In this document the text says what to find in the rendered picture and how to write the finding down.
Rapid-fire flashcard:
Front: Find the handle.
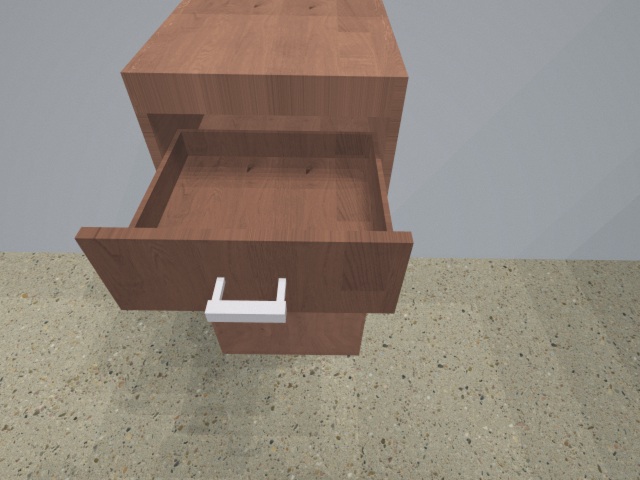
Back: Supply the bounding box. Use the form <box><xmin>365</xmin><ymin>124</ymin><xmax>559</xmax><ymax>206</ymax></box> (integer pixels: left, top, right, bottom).
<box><xmin>205</xmin><ymin>277</ymin><xmax>287</xmax><ymax>323</ymax></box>

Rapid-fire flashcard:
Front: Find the drawer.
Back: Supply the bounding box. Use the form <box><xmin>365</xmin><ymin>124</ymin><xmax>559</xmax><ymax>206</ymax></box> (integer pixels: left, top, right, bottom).
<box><xmin>74</xmin><ymin>129</ymin><xmax>414</xmax><ymax>314</ymax></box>

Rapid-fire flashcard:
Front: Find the cabinet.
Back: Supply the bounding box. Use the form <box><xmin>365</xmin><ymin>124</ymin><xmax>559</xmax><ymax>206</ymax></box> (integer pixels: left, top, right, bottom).
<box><xmin>120</xmin><ymin>0</ymin><xmax>409</xmax><ymax>356</ymax></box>

